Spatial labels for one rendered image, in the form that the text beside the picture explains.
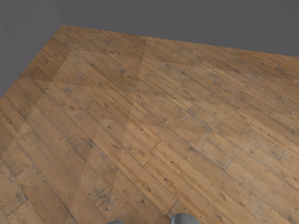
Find robot right thigh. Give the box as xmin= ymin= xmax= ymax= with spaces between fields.
xmin=170 ymin=213 xmax=200 ymax=224

